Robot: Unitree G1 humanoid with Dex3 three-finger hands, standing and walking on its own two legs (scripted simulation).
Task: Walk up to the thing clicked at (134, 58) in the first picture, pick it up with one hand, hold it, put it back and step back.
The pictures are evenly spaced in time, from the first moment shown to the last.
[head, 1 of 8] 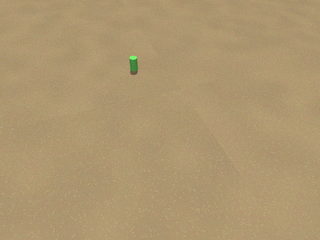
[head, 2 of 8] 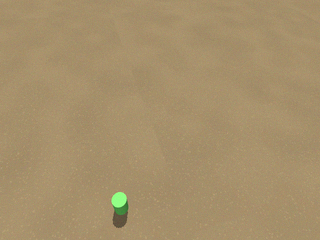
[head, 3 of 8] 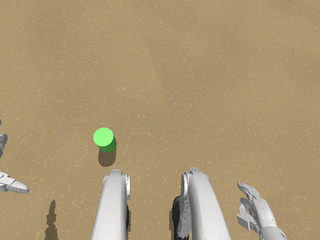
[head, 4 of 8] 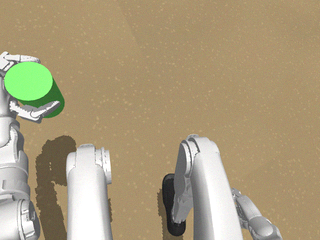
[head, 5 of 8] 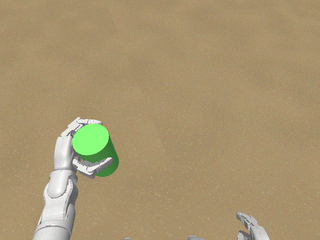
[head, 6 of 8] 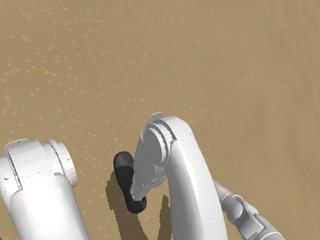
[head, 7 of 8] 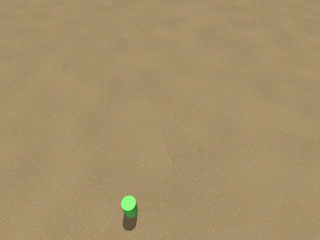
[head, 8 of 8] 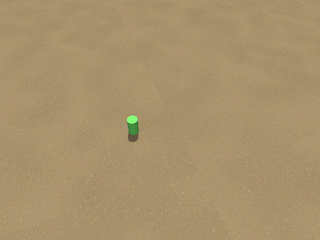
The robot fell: no
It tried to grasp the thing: yes
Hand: left
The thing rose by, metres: 0.69
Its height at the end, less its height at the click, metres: +0.00
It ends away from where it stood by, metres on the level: 0.02
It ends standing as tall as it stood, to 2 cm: yes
